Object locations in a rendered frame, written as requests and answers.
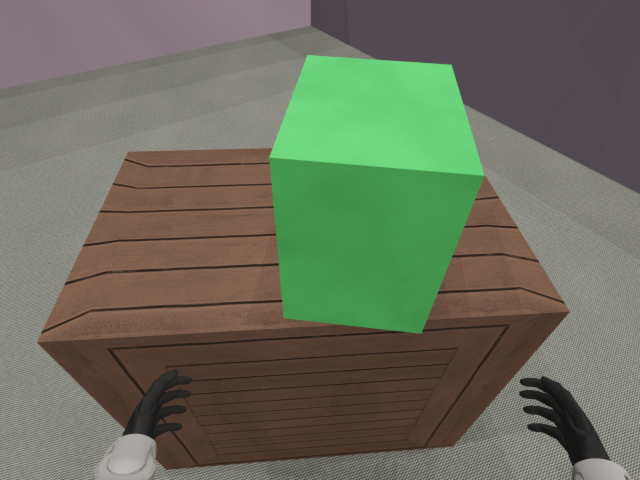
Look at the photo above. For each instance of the pedestal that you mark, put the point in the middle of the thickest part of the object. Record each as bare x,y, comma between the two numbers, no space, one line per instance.
180,270

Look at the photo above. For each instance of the left robot forearm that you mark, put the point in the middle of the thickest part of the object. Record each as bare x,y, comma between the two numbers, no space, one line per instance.
130,457

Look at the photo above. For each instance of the robot left hand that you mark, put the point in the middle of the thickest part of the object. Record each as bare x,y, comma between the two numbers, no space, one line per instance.
149,411

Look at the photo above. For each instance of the right robot forearm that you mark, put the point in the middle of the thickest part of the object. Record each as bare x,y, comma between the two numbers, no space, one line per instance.
598,469

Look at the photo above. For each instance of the carton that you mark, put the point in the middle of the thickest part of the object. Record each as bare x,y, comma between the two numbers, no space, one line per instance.
374,173

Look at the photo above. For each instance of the robot right hand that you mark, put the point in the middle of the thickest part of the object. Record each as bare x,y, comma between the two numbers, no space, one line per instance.
574,431

